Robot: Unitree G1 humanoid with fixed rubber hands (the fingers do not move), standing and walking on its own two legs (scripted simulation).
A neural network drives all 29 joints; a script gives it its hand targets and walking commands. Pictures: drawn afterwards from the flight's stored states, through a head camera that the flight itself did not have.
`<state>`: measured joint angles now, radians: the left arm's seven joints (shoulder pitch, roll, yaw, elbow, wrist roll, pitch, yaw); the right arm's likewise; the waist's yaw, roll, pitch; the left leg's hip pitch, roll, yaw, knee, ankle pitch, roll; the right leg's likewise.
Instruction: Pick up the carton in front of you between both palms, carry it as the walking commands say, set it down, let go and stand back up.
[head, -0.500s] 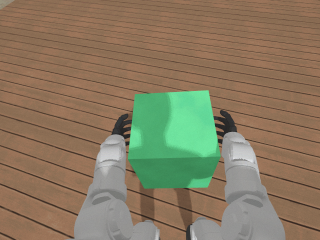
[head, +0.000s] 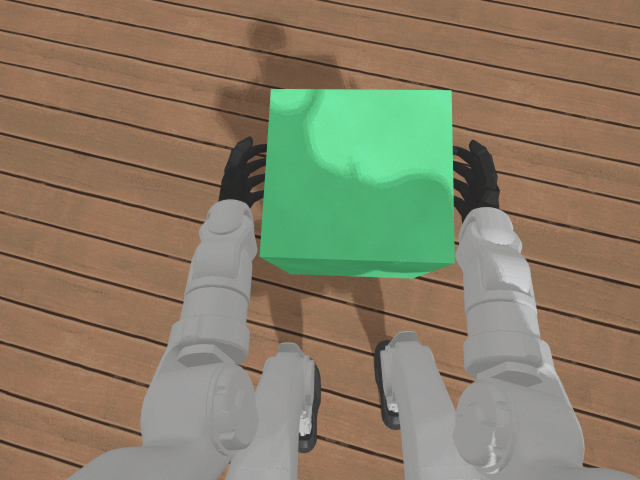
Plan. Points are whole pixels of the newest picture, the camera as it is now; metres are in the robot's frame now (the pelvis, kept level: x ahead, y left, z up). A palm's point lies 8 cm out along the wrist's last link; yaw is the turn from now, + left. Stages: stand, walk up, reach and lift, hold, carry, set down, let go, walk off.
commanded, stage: set down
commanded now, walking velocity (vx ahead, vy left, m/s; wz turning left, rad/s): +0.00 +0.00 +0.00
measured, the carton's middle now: (354, 200) +0.45 -0.02 -0.15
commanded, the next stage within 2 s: none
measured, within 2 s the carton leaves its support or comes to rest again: rests again in 1.76 s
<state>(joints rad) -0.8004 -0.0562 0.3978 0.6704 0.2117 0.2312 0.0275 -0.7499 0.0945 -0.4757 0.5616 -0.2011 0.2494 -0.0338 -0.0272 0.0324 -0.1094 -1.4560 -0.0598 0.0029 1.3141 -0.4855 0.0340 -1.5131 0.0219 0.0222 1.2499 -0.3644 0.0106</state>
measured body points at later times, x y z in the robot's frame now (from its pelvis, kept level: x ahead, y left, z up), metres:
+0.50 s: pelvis -0.02 +0.00 -0.12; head +0.29 -0.01 +0.20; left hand +0.50 +0.12 -0.24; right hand +0.47 -0.19 -0.24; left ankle +0.05 +0.10 -0.59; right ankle +0.09 -0.12 -0.59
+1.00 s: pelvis -0.04 -0.01 -0.21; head +0.34 -0.01 +0.02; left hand +0.54 +0.09 -0.40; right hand +0.50 -0.21 -0.39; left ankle +0.05 +0.10 -0.59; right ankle +0.09 -0.12 -0.59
